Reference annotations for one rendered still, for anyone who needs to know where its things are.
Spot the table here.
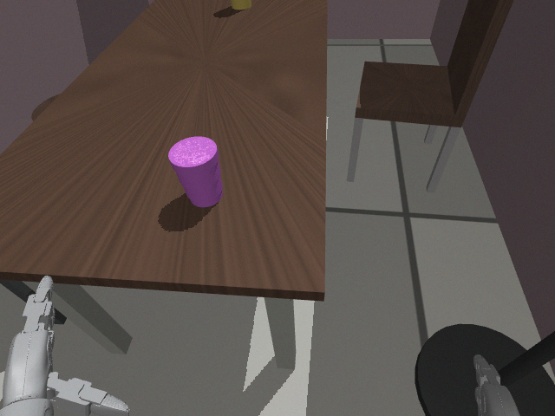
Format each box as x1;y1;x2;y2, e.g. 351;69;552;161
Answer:
0;0;328;370

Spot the left robot arm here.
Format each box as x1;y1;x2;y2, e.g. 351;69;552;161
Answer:
0;398;54;416

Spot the right robot hand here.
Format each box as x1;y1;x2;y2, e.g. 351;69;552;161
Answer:
473;354;520;416

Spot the left robot hand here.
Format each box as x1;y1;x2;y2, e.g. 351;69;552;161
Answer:
3;276;129;416

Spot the coat stand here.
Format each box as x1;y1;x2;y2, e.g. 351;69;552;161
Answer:
415;324;555;416

